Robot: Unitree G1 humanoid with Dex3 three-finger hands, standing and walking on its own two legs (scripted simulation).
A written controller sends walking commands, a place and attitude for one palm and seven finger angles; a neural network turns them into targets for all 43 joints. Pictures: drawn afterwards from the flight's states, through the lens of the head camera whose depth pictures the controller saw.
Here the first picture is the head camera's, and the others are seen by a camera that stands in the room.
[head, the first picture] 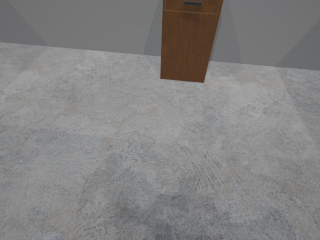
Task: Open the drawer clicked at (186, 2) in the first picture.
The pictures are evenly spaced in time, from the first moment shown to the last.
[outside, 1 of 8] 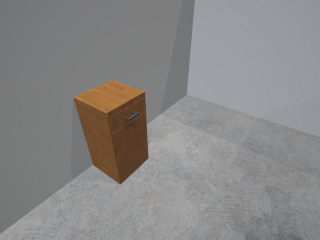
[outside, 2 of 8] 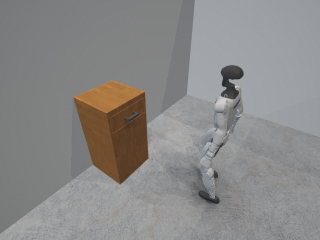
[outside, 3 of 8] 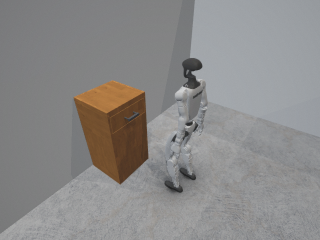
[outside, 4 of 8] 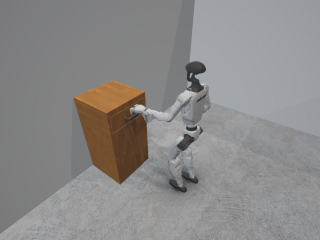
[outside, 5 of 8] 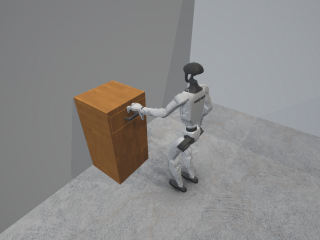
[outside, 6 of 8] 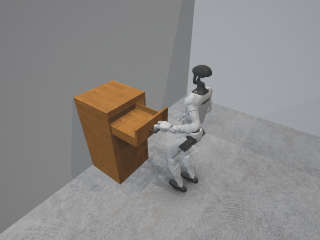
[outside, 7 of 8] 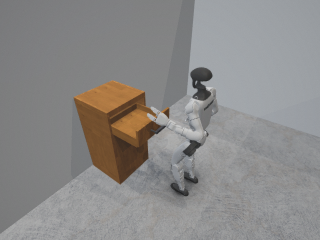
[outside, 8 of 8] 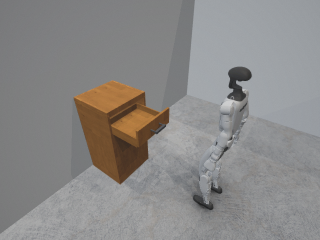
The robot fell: no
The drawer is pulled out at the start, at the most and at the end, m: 0.00 0.30 0.30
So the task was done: yes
